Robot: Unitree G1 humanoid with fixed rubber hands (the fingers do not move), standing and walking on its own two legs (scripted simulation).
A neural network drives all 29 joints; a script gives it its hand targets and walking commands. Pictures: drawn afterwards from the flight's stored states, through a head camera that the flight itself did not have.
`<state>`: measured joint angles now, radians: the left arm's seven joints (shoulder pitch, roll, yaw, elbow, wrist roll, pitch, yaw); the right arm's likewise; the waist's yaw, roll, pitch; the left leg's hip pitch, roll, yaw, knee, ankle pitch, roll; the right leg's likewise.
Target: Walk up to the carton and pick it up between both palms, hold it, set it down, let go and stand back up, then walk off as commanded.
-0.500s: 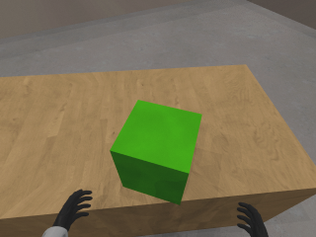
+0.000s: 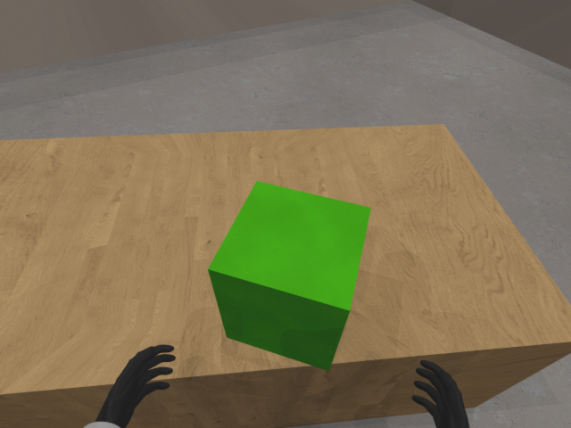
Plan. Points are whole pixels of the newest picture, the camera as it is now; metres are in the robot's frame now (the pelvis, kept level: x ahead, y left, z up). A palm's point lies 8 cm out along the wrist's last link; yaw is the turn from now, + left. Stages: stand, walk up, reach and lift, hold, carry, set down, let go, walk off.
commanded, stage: reach and lift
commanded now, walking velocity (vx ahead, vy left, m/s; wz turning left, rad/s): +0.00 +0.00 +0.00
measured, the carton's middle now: (293, 277) +0.39 +0.01 -0.08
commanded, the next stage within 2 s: none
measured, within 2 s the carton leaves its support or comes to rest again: neither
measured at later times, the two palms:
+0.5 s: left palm (124, 368) +0.22 +0.25 -0.03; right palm (434, 390) +0.18 -0.18 -0.03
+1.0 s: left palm (144, 298) +0.30 +0.23 +0.02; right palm (424, 326) +0.26 -0.17 +0.00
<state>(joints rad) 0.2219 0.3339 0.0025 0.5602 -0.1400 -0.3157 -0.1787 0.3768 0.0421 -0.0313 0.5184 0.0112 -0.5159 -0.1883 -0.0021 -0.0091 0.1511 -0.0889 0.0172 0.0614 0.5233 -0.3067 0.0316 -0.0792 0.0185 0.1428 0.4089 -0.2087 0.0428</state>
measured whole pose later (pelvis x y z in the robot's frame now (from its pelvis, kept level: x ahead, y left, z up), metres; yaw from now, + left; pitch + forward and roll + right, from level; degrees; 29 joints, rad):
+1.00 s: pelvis +0.02 +0.00 +0.00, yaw +0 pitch -5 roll -2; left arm -0.10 0.37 -0.04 0.48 -0.20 -0.06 -0.13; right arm 0.02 0.03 -0.03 0.45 0.06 -0.17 -0.25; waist 0.00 -0.01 0.09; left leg -0.09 0.02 0.06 0.51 -0.33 0.03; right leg -0.09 0.02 0.14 0.41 -0.23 0.04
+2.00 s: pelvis +0.01 +0.00 +0.00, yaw +0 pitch +4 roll -2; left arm -0.74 0.36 -0.04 1.04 -0.20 -0.03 -0.11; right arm -0.63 -0.03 -0.03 0.94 0.11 -0.13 -0.29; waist -0.04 -0.01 -0.01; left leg -0.30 0.02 0.06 0.52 -0.29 0.03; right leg -0.28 0.02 0.14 0.40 -0.18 0.06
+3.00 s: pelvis -0.03 +0.04 -0.06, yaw -2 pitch +27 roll -6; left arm -0.95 0.21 -0.09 1.45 -0.22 -0.43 0.02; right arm -0.86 -0.08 -0.11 1.43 0.13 -0.53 -0.21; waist -0.05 0.03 -0.21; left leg -1.05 0.02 0.05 0.97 -0.39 0.03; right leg -0.99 0.02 0.11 0.78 -0.27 0.06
